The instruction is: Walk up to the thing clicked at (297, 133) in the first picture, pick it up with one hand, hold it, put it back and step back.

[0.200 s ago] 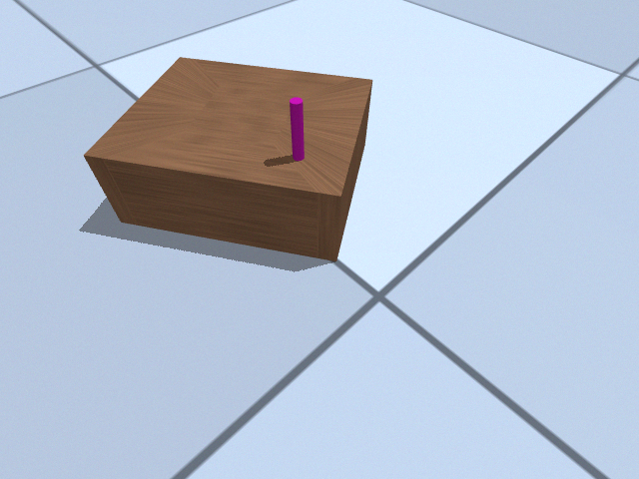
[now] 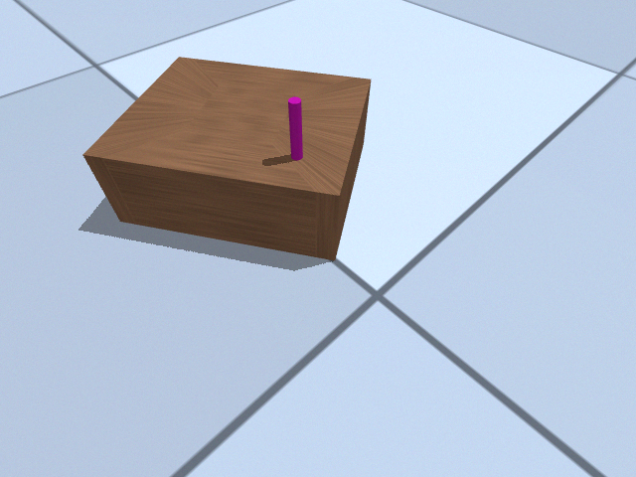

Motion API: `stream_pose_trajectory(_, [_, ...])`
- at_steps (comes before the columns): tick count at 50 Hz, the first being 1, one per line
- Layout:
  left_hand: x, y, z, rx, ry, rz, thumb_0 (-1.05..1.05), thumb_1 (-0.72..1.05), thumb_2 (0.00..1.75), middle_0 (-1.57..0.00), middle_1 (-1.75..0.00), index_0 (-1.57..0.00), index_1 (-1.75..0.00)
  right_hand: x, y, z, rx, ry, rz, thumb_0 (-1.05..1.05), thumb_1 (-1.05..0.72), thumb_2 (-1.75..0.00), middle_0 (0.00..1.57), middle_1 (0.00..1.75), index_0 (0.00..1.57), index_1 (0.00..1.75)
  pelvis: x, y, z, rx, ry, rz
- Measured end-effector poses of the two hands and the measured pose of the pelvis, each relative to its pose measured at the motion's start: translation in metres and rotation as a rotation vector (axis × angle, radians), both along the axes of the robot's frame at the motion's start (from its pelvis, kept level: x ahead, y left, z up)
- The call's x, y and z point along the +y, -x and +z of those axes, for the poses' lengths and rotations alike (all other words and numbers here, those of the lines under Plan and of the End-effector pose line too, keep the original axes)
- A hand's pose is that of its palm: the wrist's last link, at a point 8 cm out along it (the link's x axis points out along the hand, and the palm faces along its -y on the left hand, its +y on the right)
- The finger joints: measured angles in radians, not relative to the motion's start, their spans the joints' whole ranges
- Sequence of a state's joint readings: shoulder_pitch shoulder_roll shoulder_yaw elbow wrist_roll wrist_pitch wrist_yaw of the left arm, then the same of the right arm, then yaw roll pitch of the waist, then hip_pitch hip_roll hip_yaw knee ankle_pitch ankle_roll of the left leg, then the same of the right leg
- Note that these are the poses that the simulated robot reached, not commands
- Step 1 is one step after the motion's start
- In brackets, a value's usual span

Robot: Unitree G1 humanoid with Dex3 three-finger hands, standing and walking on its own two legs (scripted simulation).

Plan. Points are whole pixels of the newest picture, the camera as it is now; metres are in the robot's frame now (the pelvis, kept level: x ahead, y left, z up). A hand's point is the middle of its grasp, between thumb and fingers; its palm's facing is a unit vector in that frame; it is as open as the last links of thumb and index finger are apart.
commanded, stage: stand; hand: left
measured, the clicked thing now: (295, 130) +1.20 +0.10 -0.31
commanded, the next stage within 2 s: walk up in 0.92 s
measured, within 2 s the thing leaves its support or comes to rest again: neither
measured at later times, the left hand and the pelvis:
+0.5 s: hand out of the picture +0.08 +0.25 -0.16, palm faces -0.02 -0.94 -0.33, open 7.4 cm; pelvis +0.00 +0.00 +0.00, yaw +0 degrees
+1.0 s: hand out of the picture +0.08 +0.26 -0.16, palm faces -0.04 -0.94 -0.33, open 7.4 cm; pelvis +0.01 +0.00 +0.00, yaw -1 degrees
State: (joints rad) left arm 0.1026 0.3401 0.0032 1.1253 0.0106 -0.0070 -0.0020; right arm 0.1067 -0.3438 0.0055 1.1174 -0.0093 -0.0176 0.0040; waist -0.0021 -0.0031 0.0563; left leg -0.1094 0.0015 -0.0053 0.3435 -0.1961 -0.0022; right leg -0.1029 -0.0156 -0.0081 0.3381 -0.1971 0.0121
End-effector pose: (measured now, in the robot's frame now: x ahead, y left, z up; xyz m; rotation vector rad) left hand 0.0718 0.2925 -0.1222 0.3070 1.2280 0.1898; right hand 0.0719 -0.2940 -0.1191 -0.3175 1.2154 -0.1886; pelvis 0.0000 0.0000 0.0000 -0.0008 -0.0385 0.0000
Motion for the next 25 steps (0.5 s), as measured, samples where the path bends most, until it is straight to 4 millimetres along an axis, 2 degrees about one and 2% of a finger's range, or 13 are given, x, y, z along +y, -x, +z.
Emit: stream_pose_trajectory(25, [0.0018, -0.0035, 0.0016, -0.002, -0.003, 0.0, 0.01, 0.91, 0.89, -0.2, -0.3, -0.21, -0.3, 0.0001, 0.0009, -0.0001, 0.012, 0.001, -0.001, 0.0, -0.91, -0.9, 0.2, 0.3, 0.2, 0.3, 0.0007, -0.0034, 0.0007, 0.003, 0.0, 0.001])
